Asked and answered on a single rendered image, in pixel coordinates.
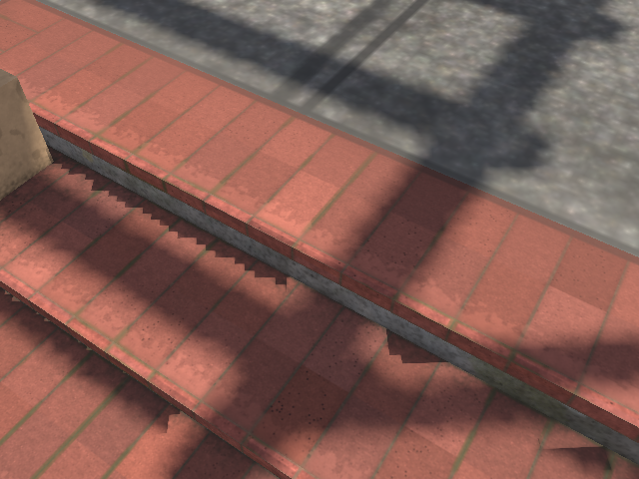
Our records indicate stairs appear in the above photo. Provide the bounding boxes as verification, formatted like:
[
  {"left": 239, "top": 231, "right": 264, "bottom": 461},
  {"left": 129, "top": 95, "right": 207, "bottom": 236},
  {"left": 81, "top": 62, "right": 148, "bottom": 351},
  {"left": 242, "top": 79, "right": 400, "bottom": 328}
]
[{"left": 0, "top": 127, "right": 639, "bottom": 479}]

